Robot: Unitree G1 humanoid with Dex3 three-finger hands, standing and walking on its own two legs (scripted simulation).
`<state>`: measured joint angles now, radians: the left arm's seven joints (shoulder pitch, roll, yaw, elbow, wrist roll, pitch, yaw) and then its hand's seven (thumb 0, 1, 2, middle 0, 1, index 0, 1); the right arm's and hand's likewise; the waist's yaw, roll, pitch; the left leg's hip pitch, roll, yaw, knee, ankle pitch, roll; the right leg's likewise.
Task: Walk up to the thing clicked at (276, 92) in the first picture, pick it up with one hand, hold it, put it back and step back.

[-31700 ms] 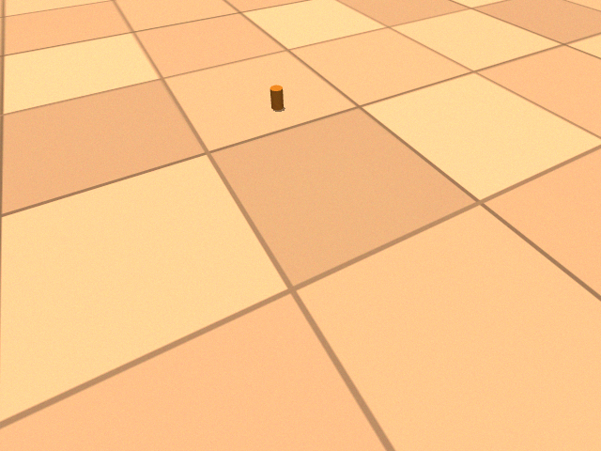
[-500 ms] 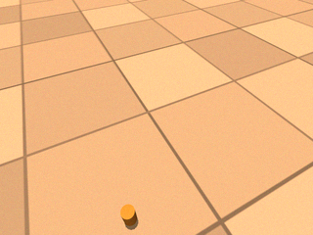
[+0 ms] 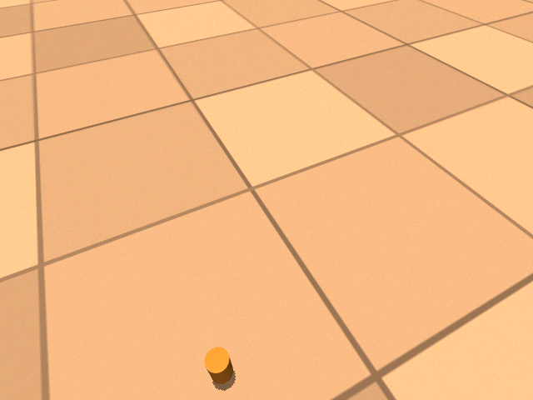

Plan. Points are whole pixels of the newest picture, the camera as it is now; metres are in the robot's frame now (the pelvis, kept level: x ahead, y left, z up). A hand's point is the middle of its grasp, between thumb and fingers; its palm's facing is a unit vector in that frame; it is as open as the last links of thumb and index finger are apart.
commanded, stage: step back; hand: left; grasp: from the side
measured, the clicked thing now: (219, 365) +0.39 +0.20 -0.72
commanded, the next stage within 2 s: none
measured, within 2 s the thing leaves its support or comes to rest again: neither
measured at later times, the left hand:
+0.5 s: hand out of the picture +0.07 +0.31 -0.18, palm faces -0.06 -0.93 -0.37, open 7.4 cm
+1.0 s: hand out of the picture -0.08 +0.28 -0.15, palm faces -0.06 -0.90 -0.42, open 7.4 cm
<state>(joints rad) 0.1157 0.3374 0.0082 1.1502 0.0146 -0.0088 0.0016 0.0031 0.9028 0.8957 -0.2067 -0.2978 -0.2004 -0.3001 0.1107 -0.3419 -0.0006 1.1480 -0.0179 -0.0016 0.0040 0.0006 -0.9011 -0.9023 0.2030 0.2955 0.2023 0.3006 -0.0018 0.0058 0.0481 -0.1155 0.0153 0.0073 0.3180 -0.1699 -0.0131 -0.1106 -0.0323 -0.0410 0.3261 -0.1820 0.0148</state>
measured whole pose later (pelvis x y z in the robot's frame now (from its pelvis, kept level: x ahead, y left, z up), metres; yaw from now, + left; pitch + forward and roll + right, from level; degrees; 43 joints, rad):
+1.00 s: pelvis -0.20 +0.02 -0.02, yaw -3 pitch -1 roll +2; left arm 0.16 0.35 0.06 0.80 0.04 0.04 0.01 0.01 0.90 0.90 -0.21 -0.30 -0.20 -0.30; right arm 0.17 -0.42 -0.04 0.88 0.00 0.05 -0.02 0.00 -0.90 -0.90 0.20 0.30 0.20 0.30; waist 0.01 0.02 0.16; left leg -0.40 -0.11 -0.11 1.04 -0.50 -0.02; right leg -0.32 -0.01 0.02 0.62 -0.28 -0.02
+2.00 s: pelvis -0.54 +0.00 -0.02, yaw -2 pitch -2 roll -1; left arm 0.15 0.40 0.07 0.83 0.02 0.06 0.02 0.00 0.90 0.90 -0.21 -0.30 -0.20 -0.30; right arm 0.13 -0.37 -0.03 0.84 -0.04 0.05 -0.01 0.00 -0.90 -0.90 0.21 0.30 0.21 0.30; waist 0.01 -0.01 0.16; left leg -0.36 0.03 -0.02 0.61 -0.22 0.01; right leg -0.38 0.06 0.08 1.04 -0.54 0.01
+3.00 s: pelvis -0.62 +0.01 -0.02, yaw +1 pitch -2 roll +1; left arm 0.20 0.39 0.03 1.00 0.01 0.00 0.00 0.01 0.90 0.90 -0.21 -0.30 -0.20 -0.30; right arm 0.15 -0.36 -0.04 1.01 -0.04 -0.01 0.01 0.00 -0.90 -0.90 0.20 0.30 0.20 0.30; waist 0.03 -0.02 0.09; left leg -0.31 0.02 0.02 0.61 -0.25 -0.01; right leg -0.24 -0.03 0.01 0.65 -0.39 -0.01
